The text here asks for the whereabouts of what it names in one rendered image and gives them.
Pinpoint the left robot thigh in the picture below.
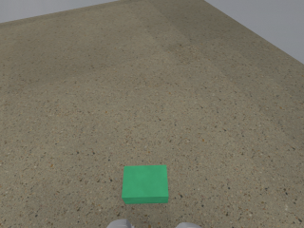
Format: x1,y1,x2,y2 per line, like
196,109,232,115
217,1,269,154
106,218,135,228

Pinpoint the carton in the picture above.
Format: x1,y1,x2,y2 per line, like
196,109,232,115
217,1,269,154
122,164,169,204

